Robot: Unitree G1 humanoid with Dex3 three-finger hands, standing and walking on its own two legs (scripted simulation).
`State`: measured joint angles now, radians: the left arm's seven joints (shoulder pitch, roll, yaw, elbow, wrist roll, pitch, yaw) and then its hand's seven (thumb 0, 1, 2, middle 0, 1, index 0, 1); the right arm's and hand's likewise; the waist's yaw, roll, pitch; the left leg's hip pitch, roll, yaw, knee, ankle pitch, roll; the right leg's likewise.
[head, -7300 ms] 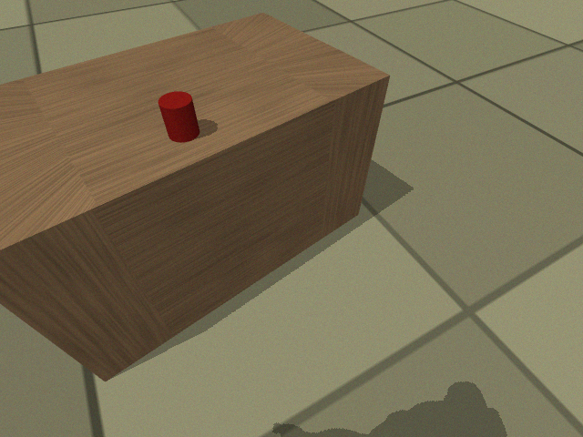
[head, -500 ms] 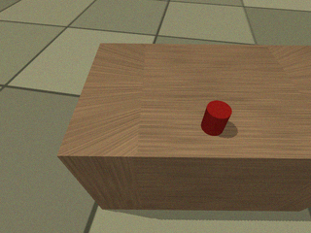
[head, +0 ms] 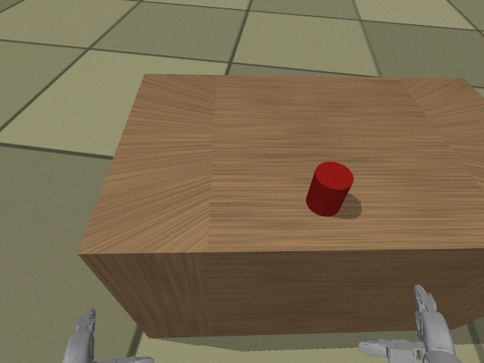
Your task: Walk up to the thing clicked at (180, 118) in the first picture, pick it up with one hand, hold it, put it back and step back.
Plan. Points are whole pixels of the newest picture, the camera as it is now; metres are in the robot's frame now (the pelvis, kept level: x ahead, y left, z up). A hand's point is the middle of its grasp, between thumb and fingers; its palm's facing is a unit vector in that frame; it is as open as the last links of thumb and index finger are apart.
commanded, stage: rise first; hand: right
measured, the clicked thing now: (328, 189) +0.47 -0.21 -0.03
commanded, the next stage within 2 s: go down in 1.22 s
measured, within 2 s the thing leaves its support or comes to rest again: neither
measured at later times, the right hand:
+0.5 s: hand (413, 310) +0.19 -0.26 +0.02, palm faces +0.32 +0.87 -0.39, open 17.6 cm
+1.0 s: hand (442, 311) +0.17 -0.27 +0.07, palm faces +0.36 +0.84 -0.41, open 17.6 cm
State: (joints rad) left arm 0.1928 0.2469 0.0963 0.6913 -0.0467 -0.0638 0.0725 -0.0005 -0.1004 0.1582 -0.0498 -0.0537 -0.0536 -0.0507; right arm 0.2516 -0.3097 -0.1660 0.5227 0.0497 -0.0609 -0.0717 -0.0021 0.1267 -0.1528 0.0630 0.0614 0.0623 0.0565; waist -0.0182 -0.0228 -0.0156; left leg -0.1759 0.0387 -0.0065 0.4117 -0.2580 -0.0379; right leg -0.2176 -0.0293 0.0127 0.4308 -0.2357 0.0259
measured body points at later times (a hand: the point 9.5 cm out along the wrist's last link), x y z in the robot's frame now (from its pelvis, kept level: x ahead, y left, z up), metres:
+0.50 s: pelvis +0.00 +0.01 +0.00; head +0.01 +0.02 +0.45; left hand +0.16 +0.26 -0.09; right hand +0.16 -0.31 +0.04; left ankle -0.03 +0.14 -0.74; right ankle -0.01 -0.14 -0.74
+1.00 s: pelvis -0.02 +0.00 +0.00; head -0.02 +0.02 +0.45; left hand +0.15 +0.27 -0.09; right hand +0.14 -0.31 +0.09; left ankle -0.03 +0.14 -0.74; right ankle -0.01 -0.14 -0.74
